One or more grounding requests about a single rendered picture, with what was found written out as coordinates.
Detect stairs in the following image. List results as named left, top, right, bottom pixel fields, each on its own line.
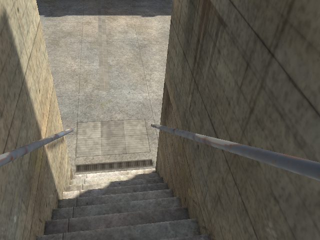
left=36, top=168, right=211, bottom=240

